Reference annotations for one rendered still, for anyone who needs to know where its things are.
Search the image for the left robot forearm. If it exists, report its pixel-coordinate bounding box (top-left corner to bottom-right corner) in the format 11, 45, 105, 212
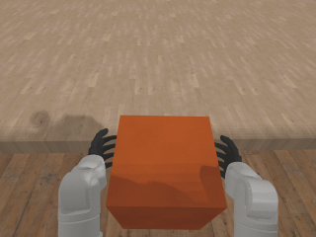
57, 154, 107, 237

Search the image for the right robot forearm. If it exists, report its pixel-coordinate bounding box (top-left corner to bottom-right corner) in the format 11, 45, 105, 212
224, 162, 278, 237

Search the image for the carton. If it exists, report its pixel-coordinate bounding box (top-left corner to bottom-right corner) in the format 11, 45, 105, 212
106, 115, 227, 230

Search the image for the robot left hand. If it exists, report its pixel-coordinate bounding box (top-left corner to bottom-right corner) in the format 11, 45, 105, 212
88, 128, 117, 169

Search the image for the robot right hand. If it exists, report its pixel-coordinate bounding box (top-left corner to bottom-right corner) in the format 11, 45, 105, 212
214, 135, 242, 179

